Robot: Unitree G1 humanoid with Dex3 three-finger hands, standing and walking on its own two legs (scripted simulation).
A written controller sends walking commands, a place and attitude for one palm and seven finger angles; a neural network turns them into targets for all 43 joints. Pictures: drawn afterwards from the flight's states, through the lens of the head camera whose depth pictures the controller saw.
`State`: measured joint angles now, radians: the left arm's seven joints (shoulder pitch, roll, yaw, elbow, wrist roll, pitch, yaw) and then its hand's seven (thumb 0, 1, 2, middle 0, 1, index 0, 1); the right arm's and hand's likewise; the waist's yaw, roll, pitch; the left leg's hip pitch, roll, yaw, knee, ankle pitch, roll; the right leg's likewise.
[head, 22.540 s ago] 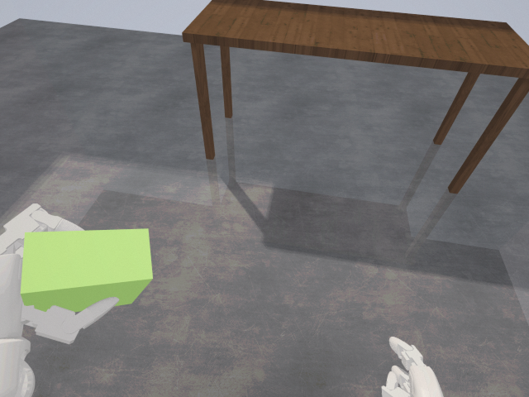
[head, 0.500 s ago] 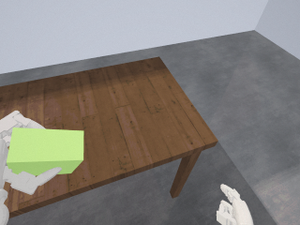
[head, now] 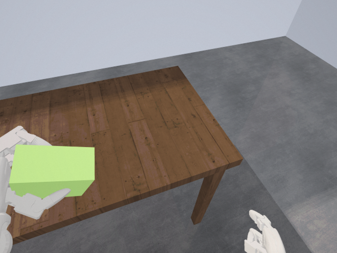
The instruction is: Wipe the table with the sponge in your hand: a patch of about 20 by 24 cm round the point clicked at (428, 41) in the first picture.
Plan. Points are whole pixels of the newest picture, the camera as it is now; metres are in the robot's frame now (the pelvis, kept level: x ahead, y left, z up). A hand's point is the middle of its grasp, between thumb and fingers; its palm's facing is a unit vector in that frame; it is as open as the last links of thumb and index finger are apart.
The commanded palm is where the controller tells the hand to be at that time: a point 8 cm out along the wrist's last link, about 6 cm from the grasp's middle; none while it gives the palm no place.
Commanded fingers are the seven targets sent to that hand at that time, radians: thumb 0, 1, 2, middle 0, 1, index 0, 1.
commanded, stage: shuffle to correct the standing spot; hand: left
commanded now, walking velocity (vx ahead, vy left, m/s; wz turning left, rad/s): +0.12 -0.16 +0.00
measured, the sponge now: (65, 174) +0.23 +0.21 +0.13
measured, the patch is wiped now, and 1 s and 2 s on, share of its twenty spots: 0.00 0.00 0.00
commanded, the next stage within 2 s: come to a stop and stand still in 0.96 s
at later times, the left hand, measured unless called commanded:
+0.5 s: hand (36, 170) +0.22 +0.25 +0.16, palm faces +0.31 -0.86 -0.41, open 10.1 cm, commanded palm +0.16 +0.29 +0.18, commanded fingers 0.00 0.10 1.30 -1.20 -1.60 -1.20 -1.60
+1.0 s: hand (38, 169) +0.22 +0.24 +0.16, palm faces +0.31 -0.86 -0.41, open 10.1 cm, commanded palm +0.16 +0.28 +0.18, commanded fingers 0.00 0.10 1.30 -1.20 -1.60 -1.20 -1.60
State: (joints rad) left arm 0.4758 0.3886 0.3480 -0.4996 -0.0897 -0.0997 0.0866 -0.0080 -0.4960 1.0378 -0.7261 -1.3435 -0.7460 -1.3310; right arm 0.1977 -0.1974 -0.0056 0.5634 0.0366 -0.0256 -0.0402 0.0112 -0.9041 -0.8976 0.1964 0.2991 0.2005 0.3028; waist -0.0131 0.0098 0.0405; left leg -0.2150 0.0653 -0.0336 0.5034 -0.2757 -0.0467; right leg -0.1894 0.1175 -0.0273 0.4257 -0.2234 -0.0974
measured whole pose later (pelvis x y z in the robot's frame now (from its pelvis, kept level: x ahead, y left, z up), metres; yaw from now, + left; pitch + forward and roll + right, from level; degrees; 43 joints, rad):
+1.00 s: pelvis +0.00 +0.00 +0.00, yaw +0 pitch -1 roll -1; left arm 0.48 0.39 0.35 -0.50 -0.09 -0.10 0.09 -0.01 -0.50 1.04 -0.73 -1.34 -0.75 -1.33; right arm 0.18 -0.19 0.00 0.55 0.04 -0.02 -0.04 0.01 -0.90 -0.90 0.20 0.30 0.20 0.30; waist -0.01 0.02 0.05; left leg -0.22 0.07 -0.03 0.51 -0.28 -0.04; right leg -0.19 0.12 -0.02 0.42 -0.22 -0.09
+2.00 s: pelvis -0.01 +0.07 +0.00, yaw +0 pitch +0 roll -1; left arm 0.41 0.40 0.37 -0.49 -0.03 -0.23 0.09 -0.01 -0.50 1.04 -0.73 -1.34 -0.75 -1.32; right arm 0.18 -0.20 0.02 0.56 0.00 -0.14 -0.03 0.01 -0.90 -0.90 0.20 0.30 0.20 0.30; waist 0.03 -0.04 0.07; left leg -0.21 -0.07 0.05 0.41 -0.20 0.09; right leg -0.20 0.03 0.01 0.38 -0.18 0.00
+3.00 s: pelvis +0.00 +0.04 +0.00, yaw -1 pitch +0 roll +0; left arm 0.42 0.39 0.35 -0.46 -0.05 -0.17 0.08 0.00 -0.50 1.04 -0.73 -1.34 -0.75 -1.32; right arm 0.19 -0.18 0.02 0.56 0.01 -0.09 -0.03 0.01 -0.90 -0.90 0.20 0.30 0.20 0.30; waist 0.02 -0.04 0.05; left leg -0.20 -0.05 0.04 0.42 -0.22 0.06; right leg -0.21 0.06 0.01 0.41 -0.21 -0.04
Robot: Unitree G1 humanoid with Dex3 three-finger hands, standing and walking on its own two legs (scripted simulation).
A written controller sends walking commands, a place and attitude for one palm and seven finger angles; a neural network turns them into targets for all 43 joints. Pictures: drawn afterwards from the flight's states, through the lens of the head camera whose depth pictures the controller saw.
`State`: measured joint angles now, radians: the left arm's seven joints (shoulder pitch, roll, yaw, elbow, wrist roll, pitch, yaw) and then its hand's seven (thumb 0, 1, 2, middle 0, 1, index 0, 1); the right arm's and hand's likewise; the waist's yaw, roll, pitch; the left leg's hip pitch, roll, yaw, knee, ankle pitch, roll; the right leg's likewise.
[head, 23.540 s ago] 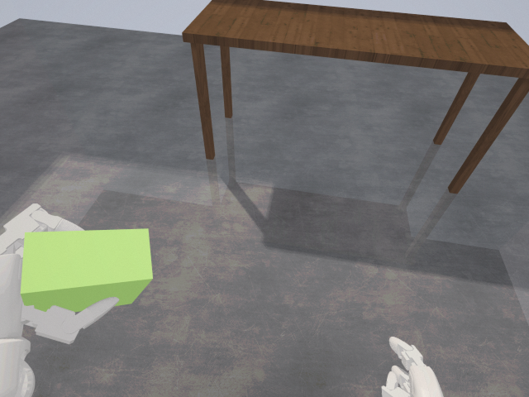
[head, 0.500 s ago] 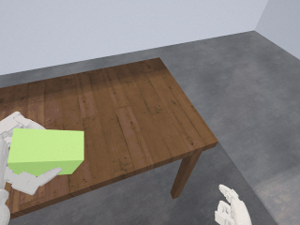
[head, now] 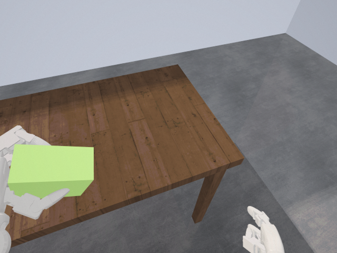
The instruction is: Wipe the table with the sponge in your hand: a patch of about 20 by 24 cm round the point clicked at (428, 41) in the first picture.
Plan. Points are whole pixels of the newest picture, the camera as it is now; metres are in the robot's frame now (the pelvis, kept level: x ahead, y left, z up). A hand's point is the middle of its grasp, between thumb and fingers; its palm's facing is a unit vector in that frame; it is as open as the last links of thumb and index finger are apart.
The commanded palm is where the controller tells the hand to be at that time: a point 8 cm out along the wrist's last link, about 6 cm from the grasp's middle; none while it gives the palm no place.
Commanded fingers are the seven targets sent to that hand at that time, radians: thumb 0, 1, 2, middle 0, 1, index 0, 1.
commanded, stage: come to a stop and stand still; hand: left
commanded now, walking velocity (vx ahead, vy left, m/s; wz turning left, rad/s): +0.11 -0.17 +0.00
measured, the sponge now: (64, 174) +0.23 +0.21 +0.13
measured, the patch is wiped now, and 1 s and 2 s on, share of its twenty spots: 0.00 0.00 0.00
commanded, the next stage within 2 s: look again from close up in 1.14 s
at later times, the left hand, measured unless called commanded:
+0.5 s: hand (15, 175) +0.21 +0.27 +0.16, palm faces +0.30 -0.84 -0.45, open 10.1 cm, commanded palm +0.15 +0.31 +0.18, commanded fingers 0.00 0.10 1.30 -1.20 -1.60 -1.20 -1.60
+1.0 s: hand out of the picture +0.20 +0.31 +0.17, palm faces +0.35 -0.85 -0.40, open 10.1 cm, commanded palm +0.14 +0.34 +0.18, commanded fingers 0.00 0.10 1.30 -1.20 -1.60 -1.20 -1.60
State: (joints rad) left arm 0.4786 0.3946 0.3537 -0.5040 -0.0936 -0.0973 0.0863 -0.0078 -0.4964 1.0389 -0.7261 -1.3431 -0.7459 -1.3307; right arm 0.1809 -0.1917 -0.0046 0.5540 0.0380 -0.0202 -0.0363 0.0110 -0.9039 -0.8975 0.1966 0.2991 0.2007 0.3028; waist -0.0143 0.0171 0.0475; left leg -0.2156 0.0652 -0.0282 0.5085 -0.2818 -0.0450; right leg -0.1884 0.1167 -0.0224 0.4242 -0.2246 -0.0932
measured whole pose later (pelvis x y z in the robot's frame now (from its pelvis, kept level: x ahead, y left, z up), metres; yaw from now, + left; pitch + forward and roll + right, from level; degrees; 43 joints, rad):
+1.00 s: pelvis -0.02 +0.06 +0.00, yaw +0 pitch +0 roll -1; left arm 0.41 0.40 0.37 -0.49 -0.03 -0.23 0.09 -0.01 -0.50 1.04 -0.73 -1.34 -0.75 -1.32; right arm 0.18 -0.20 0.02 0.56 0.00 -0.14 -0.03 0.01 -0.90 -0.90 0.20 0.30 0.20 0.30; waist 0.03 -0.04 0.07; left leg -0.21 -0.07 0.05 0.41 -0.20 0.09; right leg -0.20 0.03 0.01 0.38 -0.18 0.00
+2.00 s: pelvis +0.00 +0.03 +0.00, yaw -1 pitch +0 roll +0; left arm 0.42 0.39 0.35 -0.46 -0.05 -0.17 0.08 0.00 -0.50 1.04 -0.73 -1.34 -0.75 -1.32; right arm 0.19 -0.18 0.02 0.56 0.01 -0.09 -0.03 0.01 -0.90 -0.90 0.20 0.30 0.20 0.30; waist 0.02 -0.04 0.05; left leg -0.20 -0.05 0.04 0.42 -0.22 0.06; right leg -0.21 0.06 0.01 0.41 -0.21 -0.04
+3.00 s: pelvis -0.04 +0.02 +0.00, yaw -1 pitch -1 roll -1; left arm 0.46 0.33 0.28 -0.41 -0.04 -0.19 0.07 0.00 -0.50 1.04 -0.73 -1.34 -0.74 -1.33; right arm 0.18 -0.22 -0.01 0.56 0.03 -0.09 -0.01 0.01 -0.90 -0.90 0.20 0.30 0.20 0.30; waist 0.03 0.01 0.06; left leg -0.25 -0.01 0.08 0.48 -0.21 0.05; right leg -0.24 0.08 0.01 0.43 -0.16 -0.05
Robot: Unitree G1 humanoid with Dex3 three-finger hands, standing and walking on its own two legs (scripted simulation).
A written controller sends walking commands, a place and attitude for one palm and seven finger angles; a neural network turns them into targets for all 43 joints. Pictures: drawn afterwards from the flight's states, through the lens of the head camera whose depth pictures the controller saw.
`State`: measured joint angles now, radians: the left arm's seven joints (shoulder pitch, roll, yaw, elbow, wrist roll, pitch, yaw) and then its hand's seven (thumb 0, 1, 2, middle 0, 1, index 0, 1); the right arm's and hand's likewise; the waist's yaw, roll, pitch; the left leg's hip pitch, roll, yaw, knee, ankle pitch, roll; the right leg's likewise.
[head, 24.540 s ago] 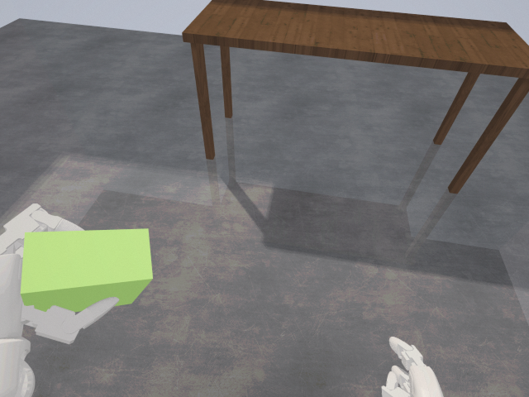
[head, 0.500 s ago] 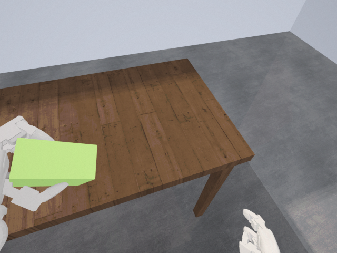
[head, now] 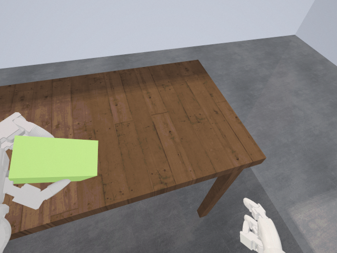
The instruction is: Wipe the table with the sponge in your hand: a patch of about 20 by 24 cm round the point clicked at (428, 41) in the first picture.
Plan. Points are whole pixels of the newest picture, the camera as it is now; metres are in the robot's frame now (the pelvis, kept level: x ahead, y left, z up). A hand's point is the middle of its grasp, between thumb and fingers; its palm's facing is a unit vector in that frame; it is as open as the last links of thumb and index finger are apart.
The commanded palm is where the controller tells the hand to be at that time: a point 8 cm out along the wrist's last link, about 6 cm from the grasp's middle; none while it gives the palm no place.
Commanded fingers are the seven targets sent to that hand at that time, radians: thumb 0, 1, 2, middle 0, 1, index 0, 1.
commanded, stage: come to a stop and stand still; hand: left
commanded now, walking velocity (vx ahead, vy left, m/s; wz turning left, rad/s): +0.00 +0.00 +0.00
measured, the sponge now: (65, 162) +0.24 +0.22 +0.14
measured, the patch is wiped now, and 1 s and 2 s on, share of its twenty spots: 0.00 0.00 0.00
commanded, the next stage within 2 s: look again from close up in 0.14 s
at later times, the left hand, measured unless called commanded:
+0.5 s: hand (40, 165) +0.22 +0.24 +0.15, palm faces +0.35 -0.84 -0.41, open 10.1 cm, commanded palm +0.16 +0.28 +0.17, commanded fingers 0.00 0.10 1.30 -1.20 -1.60 -1.20 -1.60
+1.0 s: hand (62, 157) +0.24 +0.22 +0.15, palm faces +0.34 -0.86 -0.39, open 10.1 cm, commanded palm +0.17 +0.25 +0.17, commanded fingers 0.00 0.10 1.30 -1.20 -1.60 -1.20 -1.60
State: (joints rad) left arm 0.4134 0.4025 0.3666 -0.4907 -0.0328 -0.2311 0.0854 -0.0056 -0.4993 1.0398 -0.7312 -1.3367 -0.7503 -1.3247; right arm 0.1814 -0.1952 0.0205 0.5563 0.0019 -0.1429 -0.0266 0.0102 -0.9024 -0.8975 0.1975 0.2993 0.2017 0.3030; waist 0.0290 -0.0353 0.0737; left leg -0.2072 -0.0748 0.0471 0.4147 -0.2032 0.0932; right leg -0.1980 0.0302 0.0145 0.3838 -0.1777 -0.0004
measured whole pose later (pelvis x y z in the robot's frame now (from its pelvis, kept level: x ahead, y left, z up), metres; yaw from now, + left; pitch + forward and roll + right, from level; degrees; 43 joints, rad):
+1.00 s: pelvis +0.01 -0.03 +0.00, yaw +0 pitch +0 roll +0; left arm 0.42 0.39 0.35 -0.46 -0.05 -0.17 0.08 0.00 -0.50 1.04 -0.73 -1.34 -0.75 -1.32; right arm 0.19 -0.18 0.02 0.56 0.01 -0.09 -0.03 0.01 -0.90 -0.90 0.20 0.30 0.20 0.30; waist 0.02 -0.04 0.05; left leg -0.20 -0.05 0.04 0.42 -0.22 0.06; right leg -0.21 0.06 0.01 0.41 -0.21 -0.04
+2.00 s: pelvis -0.02 -0.04 +0.00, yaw -1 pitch -1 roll -1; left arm 0.46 0.33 0.28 -0.41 -0.04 -0.19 0.07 0.00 -0.50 1.04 -0.73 -1.34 -0.74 -1.33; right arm 0.18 -0.22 -0.01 0.56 0.03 -0.09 -0.01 0.01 -0.90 -0.90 0.20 0.30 0.20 0.30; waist 0.03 0.01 0.06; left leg -0.25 -0.01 0.08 0.48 -0.21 0.05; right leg -0.24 0.08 0.01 0.43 -0.16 -0.05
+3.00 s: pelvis -0.17 +0.19 -0.05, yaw -4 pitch -7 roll +0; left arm 0.26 0.41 0.46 -0.48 0.00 -0.19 0.09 0.00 -0.50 1.04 -0.74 -1.33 -0.75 -1.32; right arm 0.19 -0.09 -0.02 0.65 -0.02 -0.12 0.02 0.01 -0.91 -0.90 0.19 0.30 0.20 0.30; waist 0.05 -0.12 0.12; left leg -0.29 -0.04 -0.10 0.87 -0.46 -0.02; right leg -0.54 0.03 0.05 1.24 -0.50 0.00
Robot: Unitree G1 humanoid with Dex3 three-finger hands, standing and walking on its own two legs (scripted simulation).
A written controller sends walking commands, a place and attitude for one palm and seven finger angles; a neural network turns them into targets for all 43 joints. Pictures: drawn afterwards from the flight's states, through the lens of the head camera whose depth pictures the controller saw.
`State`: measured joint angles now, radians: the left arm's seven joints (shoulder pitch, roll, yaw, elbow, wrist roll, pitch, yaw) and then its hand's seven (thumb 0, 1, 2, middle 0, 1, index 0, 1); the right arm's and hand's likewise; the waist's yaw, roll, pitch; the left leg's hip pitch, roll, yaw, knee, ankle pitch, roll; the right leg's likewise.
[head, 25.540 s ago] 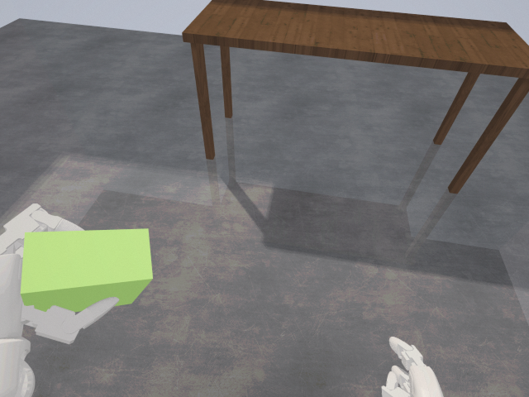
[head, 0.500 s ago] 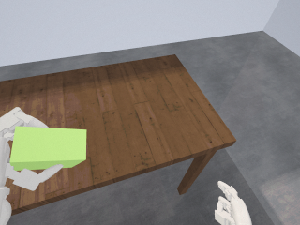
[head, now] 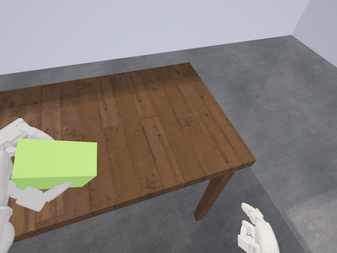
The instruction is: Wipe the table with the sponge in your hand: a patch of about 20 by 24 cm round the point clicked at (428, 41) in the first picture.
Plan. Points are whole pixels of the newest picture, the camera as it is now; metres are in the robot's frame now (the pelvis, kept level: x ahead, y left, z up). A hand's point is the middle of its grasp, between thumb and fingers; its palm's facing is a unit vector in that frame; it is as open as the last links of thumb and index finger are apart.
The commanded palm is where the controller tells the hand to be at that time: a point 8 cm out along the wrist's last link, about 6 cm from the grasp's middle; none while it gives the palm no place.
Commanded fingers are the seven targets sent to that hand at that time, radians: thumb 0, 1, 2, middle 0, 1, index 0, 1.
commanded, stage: shuffle to correct the standing spot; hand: left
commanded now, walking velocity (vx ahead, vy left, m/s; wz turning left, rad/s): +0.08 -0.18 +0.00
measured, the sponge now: (66, 167) +0.24 +0.22 +0.13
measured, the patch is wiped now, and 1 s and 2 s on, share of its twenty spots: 0.00 0.00 0.00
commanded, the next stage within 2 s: come to a stop and stand still in 0.22 s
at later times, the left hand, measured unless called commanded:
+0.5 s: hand (88, 162) +0.24 +0.17 +0.14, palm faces +0.32 -0.86 -0.40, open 10.1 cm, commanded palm +0.18 +0.21 +0.17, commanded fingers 0.00 0.10 1.30 -1.20 -1.60 -1.20 -1.60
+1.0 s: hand (50, 197) +0.18 +0.22 +0.13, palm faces +0.30 -0.87 -0.38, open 10.1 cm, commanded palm +0.13 +0.27 +0.17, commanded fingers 0.00 0.10 1.30 -1.20 -1.60 -1.20 -1.60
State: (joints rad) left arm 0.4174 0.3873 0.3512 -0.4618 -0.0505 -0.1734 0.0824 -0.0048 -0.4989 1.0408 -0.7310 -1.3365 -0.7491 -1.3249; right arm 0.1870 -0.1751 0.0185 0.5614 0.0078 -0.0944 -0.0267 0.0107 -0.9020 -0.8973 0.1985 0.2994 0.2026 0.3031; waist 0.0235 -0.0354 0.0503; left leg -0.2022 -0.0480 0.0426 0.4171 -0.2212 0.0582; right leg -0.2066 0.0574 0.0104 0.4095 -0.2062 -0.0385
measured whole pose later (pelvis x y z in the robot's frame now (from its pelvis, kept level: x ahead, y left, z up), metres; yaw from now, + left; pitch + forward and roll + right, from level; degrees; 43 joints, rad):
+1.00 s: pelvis -0.04 -0.01 +0.00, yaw +0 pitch -1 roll -1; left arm 0.46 0.33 0.28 -0.41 -0.04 -0.19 0.07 0.00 -0.50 1.04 -0.73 -1.34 -0.74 -1.33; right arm 0.18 -0.22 -0.01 0.56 0.03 -0.09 -0.01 0.01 -0.90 -0.90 0.20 0.30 0.20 0.30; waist 0.03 0.01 0.06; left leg -0.25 -0.01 0.08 0.48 -0.21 0.05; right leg -0.24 0.08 0.01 0.43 -0.16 -0.05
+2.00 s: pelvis -0.18 +0.21 -0.05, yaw -4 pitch -7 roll +0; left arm 0.26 0.41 0.46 -0.48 0.00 -0.19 0.09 0.00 -0.50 1.04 -0.74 -1.33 -0.75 -1.32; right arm 0.19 -0.09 -0.02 0.65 -0.02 -0.12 0.02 0.01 -0.91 -0.90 0.19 0.30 0.20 0.30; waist 0.05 -0.12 0.12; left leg -0.29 -0.04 -0.10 0.87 -0.46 -0.02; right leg -0.54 0.03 0.05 1.24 -0.50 0.00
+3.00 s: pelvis -0.27 +0.21 -0.02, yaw +0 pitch +0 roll +2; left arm 0.42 0.34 0.34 -0.49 -0.01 -0.15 0.13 -0.01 -0.50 1.04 -0.73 -1.33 -0.75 -1.32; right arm 0.27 -0.21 -0.02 0.64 -0.01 -0.15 -0.04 0.01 -0.90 -0.90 0.20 0.30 0.20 0.30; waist 0.03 -0.07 0.07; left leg -0.23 0.00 0.01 0.59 -0.32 0.04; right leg -0.40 -0.01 -0.06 0.62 -0.22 -0.06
